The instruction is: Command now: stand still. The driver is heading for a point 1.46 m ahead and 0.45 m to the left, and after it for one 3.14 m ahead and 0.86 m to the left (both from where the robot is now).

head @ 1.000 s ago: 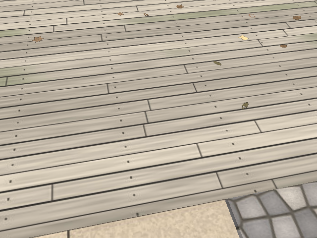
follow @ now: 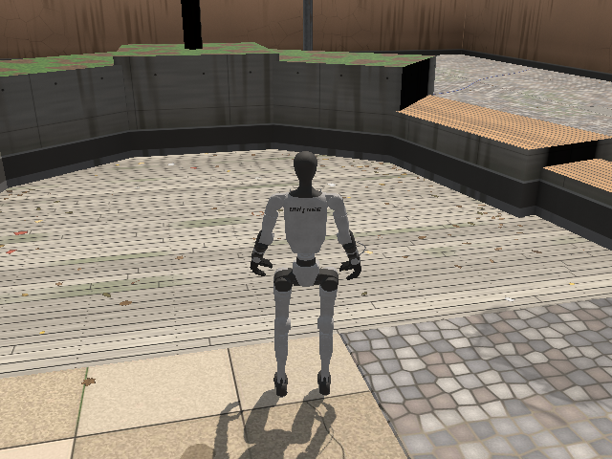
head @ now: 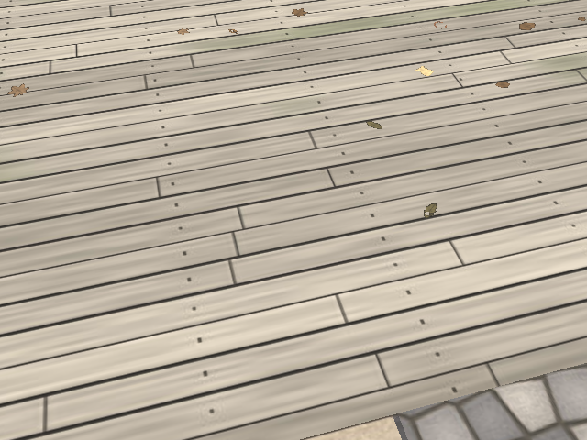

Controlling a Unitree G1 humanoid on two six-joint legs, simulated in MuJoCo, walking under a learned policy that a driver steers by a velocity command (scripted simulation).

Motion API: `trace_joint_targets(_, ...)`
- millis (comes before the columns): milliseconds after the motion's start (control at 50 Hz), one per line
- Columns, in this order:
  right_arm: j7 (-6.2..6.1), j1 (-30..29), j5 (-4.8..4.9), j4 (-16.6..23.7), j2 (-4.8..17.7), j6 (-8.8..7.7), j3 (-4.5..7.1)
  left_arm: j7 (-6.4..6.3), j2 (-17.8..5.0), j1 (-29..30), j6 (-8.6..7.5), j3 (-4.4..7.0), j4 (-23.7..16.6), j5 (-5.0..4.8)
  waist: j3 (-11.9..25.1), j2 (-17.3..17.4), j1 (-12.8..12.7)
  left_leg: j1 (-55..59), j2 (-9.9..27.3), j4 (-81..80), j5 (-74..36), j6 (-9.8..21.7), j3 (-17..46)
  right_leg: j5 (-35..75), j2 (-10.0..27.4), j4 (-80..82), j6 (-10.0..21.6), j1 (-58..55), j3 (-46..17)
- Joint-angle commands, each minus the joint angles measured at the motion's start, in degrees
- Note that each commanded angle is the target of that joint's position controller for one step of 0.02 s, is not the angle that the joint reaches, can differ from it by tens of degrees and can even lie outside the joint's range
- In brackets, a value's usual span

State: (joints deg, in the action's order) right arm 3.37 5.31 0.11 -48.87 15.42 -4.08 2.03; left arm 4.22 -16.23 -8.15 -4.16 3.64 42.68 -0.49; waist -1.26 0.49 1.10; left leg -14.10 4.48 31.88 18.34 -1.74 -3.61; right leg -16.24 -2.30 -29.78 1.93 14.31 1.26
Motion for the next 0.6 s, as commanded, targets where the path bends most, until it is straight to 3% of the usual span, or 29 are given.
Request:
trace_joint_targets(20,-0.25,-1.8,0.04,2.7,7.5,-0.57,1.79,-0.28,-7.1,1.4,-0.85,1.85,-3.5,-0.01,5.5,0.7,0.3,1.7,1.5,-3.6,-14.6,1.8,1.8,17.7,3.9,3.4,1.9,-3.8,-4.4)
trace_joint_targets(480,-1.01,-5.2,-0.18,-3.9,9.5,0.23,2.22,-0.22,-9.7,1.3,-0.43,2.12,1.5,0.29,3.5,0.1,0.3,3.9,0.4,-7.6,-13.6,1.2,1.2,16.0,4.5,6.6,2.7,-7.4,-5.1)
trace_joint_targets(500,-1.17,-4.0,-0.45,-4.6,10.2,0.49,2.47,-0.42,-10.6,-0.6,-0.23,2.50,2.4,0.54,3.1,-0.4,0.0,3.3,0.1,-8.1,-7.5,1.6,0.9,9.0,4.8,8.3,3.6,-7.9,-5.8)
trace_joint_targets(520,-1.73,-3.2,-1.37,-4.8,12.3,0.71,3.34,-1.13,-13.9,-4.2,-0.01,3.87,3.5,1.69,1.1,-2.0,-1.4,0.1,-1.1,-6.8,3.6,2.9,0.3,-3.6,6.1,11.0,6.7,-8.6,-8.0)
trace_joint_targets(540,-2.28,-3.8,-2.39,-5.0,12.1,0.72,3.54,-1.97,-14.3,-8.4,-0.08,4.31,5.0,2.89,-1.6,-4.2,-3.4,-5.1,-1.3,-3.8,9.4,4.0,0.5,-16.7,9.9,15.1,10.3,-10.2,-13.9)
trace_joint_targets(560,-2.65,-5.1,-3.04,-4.6,9.8,0.51,3.00,-3.00,-12.8,-11.3,-0.46,3.98,5.8,3.38,-3.8,-6.7,-4.9,-10.6,-1.9,0.2,9.5,4.7,0.6,-23.0,15.1,19.1,13.6,-13.1,-21.4)
trace_joint_targets(580,-2.89,-5.8,-3.39,-4.1,7.1,0.00,2.18,-4.08,-10.4,-12.1,-0.70,3.07,6.3,3.06,-5.0,-8.4,-5.3,-13.9,-1.7,3.2,7.2,5.6,1.4,-23.9,20.0,21.9,15.7,-15.5,-27.1)
trace_joint_targets(600,-3.18,-5.9,-3.79,-3.8,5.8,-0.47,1.69,-4.91,-7.5,-12.4,-0.96,1.78,6.6,3.01,-5.3,-8.8,-5.7,-15.7,-0.3,8.1,8.7,6.4,4.1,-20.9,22.8,23.7,16.1,-16.3,-29.3)
